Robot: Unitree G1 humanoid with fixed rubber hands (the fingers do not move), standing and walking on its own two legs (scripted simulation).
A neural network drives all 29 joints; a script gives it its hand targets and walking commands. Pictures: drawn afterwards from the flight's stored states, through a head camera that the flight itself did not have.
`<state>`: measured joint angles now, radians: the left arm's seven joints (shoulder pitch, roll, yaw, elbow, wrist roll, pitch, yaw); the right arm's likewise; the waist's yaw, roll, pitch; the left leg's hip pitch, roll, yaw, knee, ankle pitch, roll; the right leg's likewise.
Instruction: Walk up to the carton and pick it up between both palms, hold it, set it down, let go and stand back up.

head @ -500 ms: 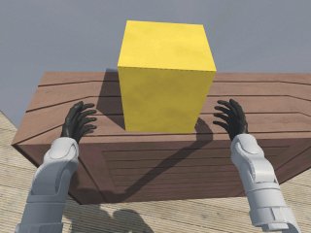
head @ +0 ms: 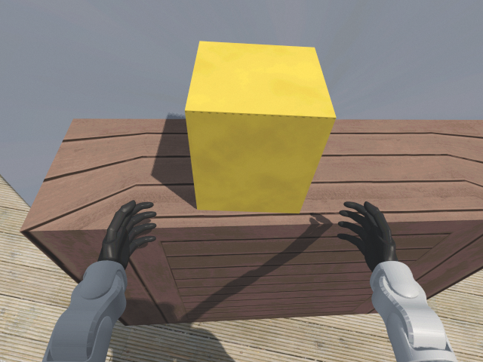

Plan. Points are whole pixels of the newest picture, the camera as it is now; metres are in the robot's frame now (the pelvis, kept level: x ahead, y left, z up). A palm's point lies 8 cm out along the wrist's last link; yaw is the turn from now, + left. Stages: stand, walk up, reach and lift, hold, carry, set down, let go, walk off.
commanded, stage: set down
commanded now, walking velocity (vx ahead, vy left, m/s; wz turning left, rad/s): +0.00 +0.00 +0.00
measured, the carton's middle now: (252, 132) +0.48 +0.00 +0.09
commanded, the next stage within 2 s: none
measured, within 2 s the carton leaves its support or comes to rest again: neither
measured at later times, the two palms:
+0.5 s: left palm (117, 287) +0.21 +0.21 +0.01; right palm (381, 288) +0.22 -0.20 +0.01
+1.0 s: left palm (116, 322) +0.17 +0.21 -0.03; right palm (376, 327) +0.17 -0.20 -0.03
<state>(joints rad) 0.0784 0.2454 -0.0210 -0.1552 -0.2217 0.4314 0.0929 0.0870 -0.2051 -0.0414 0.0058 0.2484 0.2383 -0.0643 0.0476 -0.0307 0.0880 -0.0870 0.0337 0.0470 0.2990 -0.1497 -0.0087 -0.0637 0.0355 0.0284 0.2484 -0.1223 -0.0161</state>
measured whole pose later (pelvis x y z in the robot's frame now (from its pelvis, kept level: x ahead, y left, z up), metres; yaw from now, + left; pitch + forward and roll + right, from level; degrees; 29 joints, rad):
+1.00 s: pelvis +0.03 +0.00 +0.00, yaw -2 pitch -2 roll +0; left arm 0.40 0.22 -0.04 -0.09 -0.11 0.54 0.05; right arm 0.44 -0.14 0.01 0.06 0.16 0.29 -0.05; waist 0.06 -0.02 0.04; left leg -0.05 0.04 0.07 0.27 -0.18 -0.02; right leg -0.04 0.04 0.05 0.23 -0.15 -0.02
